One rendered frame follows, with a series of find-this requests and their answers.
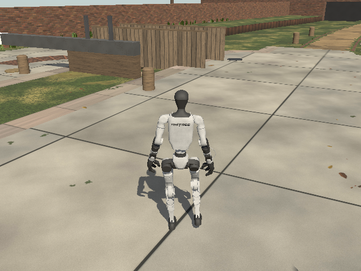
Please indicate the right robot thigh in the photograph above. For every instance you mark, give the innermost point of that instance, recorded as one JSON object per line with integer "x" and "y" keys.
{"x": 194, "y": 166}

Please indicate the robot left hand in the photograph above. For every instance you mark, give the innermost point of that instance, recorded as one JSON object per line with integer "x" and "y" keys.
{"x": 150, "y": 165}

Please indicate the robot left forearm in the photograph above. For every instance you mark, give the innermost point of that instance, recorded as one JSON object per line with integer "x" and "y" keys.
{"x": 154, "y": 151}

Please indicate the robot right upper arm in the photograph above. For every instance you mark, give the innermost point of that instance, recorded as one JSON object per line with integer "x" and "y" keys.
{"x": 200, "y": 129}

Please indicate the robot left upper arm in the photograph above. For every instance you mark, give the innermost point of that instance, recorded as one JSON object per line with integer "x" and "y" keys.
{"x": 163, "y": 119}

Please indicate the robot right hand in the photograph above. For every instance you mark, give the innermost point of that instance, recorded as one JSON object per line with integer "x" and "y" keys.
{"x": 210, "y": 168}

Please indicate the robot right forearm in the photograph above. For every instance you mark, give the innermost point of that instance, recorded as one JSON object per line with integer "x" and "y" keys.
{"x": 207, "y": 153}

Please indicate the humanoid robot torso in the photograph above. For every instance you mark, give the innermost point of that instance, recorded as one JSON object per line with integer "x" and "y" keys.
{"x": 180, "y": 137}

